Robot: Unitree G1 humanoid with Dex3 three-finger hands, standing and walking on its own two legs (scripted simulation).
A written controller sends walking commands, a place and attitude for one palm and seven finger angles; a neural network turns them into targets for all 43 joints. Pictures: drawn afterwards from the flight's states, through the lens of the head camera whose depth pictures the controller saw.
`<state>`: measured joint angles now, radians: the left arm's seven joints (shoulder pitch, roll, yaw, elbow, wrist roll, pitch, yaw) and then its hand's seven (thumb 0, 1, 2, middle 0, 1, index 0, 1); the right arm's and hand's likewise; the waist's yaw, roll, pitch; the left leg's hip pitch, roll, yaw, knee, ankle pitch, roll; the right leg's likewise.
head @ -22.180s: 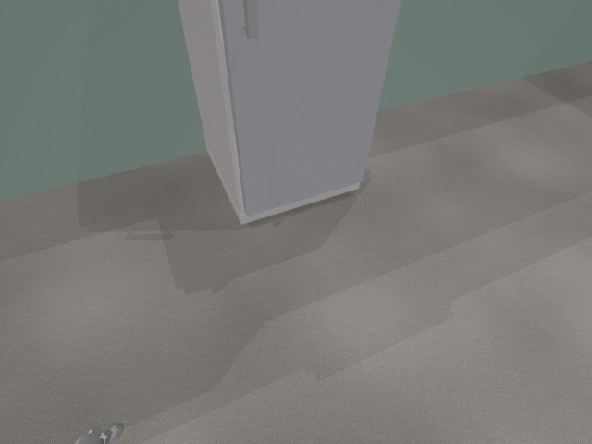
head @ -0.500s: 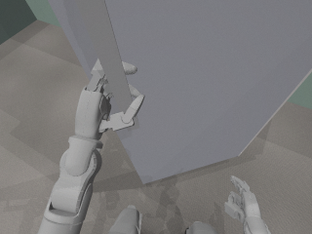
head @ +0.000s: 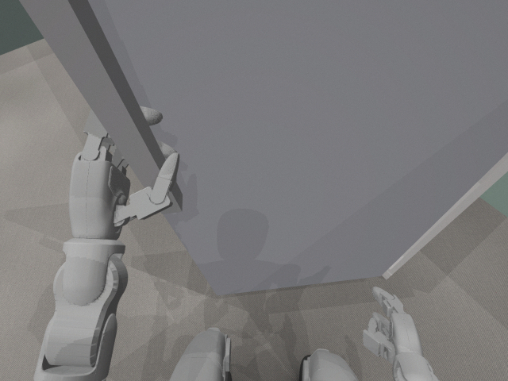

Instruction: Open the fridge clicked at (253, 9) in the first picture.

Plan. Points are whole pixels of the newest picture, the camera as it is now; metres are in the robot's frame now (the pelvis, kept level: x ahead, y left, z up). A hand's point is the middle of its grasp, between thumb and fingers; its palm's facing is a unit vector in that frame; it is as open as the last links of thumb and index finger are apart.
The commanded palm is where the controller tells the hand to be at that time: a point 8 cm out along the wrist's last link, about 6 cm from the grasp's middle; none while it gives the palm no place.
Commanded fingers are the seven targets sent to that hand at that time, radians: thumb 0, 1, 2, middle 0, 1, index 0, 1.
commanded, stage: walk backward, drawing the door open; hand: left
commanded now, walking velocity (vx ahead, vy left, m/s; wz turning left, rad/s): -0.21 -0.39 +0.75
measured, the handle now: (115, 78) +0.35 +0.13 +0.29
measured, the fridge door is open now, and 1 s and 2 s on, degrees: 59 75 72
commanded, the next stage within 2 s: stop walking and hold the door back in 0.28 s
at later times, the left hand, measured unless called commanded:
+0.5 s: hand (215, 327) +0.16 +0.03 +0.18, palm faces +0.58 -0.78 -0.26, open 7.2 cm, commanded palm +0.14 +0.10 +0.18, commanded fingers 0.00 0.90 0.90 -0.45 -1.40 -0.45 -1.40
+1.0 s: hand (206, 297) +0.18 +0.04 +0.20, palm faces +0.66 -0.70 -0.27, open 6.4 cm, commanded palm +0.15 +0.11 +0.18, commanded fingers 0.00 0.90 0.90 -0.45 -1.40 -0.45 -1.40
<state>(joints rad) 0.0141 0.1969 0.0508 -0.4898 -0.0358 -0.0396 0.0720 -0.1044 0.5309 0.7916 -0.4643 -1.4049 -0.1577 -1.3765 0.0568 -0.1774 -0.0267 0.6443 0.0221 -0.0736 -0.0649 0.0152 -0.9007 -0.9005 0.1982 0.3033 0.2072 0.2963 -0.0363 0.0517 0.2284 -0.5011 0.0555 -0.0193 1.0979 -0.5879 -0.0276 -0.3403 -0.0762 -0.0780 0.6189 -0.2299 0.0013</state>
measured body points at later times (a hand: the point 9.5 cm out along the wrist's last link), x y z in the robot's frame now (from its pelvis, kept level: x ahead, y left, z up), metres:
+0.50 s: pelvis -0.05 -0.24 +0.01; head +0.00 -0.25 +0.45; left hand +0.13 +0.07 +0.20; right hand +0.20 -0.41 -0.11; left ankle -0.10 -0.13 -0.63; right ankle +0.02 -0.34 -0.72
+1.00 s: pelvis -0.13 -0.34 -0.01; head -0.09 -0.37 +0.44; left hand +0.14 +0.08 +0.21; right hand +0.07 -0.51 -0.15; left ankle -0.17 -0.21 -0.71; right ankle -0.04 -0.39 -0.73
